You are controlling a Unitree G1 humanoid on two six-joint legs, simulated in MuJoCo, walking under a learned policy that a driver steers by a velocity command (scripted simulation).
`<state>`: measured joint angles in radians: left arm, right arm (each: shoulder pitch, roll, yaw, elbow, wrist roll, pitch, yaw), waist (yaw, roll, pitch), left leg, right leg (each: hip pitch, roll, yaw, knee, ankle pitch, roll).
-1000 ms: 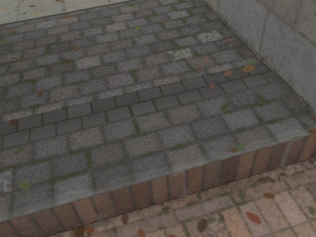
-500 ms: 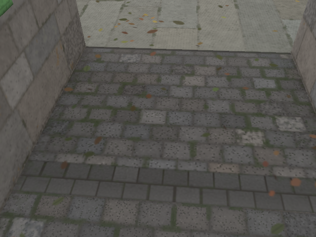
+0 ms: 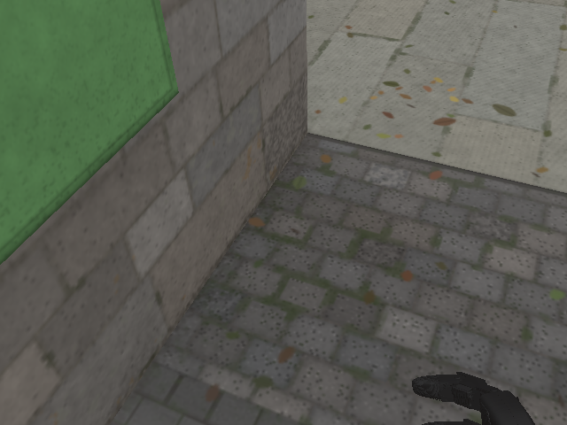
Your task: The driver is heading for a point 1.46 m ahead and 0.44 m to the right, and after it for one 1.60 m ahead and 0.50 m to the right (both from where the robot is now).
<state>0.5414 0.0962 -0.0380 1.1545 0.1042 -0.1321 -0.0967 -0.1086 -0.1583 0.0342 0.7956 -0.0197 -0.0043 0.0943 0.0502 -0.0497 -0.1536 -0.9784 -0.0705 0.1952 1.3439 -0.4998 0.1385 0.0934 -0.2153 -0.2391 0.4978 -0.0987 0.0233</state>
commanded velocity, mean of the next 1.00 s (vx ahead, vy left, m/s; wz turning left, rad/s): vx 0.50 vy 0.00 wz -0.34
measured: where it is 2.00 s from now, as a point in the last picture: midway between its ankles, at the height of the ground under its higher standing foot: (456, 258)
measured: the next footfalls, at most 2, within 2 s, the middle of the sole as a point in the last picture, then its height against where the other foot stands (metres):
right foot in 0.54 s outside the picture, level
left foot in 1.02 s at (348, 322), level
